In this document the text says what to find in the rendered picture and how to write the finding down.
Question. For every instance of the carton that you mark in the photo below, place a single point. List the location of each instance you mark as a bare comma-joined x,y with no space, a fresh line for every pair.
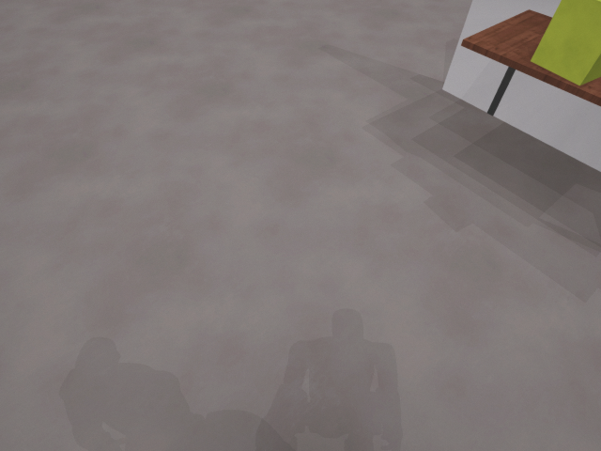
571,45

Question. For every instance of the table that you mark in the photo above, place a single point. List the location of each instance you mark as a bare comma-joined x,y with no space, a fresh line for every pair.
513,43

